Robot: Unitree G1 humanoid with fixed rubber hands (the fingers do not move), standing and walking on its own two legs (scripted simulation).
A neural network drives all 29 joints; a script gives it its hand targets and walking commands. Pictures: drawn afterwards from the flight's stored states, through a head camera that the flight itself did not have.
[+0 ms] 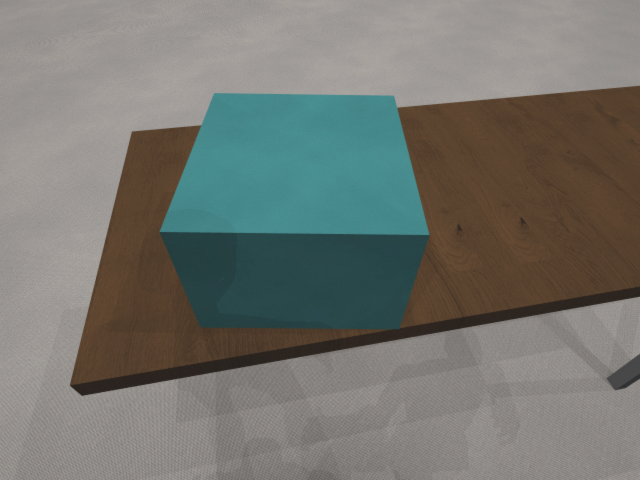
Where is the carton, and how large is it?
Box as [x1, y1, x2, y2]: [160, 93, 428, 328]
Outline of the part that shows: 214,93 160,229 160,234 200,326 398,328 428,237 428,231 394,97 385,95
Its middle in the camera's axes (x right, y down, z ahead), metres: -0.03 -0.05 +0.59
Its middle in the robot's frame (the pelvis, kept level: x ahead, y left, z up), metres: +0.50 +0.04 +0.07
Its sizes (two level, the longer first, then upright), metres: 0.307 0.290 0.203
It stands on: a table, 0.73 m high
